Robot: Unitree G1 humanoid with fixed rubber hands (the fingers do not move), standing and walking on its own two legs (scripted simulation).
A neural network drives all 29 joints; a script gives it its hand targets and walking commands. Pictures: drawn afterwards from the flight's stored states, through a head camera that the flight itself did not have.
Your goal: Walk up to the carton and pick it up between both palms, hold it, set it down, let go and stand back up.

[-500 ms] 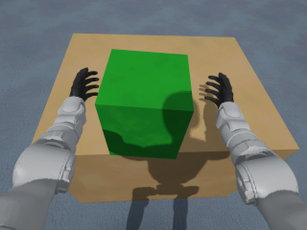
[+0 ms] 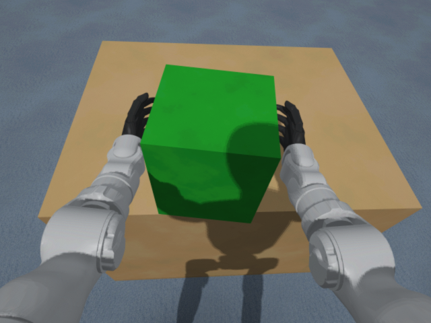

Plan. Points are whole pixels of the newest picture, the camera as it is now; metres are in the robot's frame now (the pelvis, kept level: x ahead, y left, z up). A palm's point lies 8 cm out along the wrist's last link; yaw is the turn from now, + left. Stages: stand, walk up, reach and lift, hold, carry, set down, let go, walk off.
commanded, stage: reach and lift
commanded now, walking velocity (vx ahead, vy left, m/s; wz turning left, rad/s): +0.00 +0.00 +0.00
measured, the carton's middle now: (211, 150) +0.45 +0.03 +0.04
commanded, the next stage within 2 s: none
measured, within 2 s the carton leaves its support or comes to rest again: leaves its support in 1.68 s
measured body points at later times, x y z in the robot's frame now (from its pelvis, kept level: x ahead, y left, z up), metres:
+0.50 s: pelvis +0.01 +0.00 +0.02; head +0.06 +0.01 +0.47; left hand +0.44 +0.17 +0.08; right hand +0.44 -0.13 +0.08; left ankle +0.03 +0.12 -0.73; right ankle -0.02 -0.14 -0.73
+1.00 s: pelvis +0.02 +0.00 +0.02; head +0.07 +0.01 +0.47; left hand +0.44 +0.17 +0.08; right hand +0.43 -0.13 +0.08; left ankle +0.03 +0.12 -0.73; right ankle -0.02 -0.14 -0.73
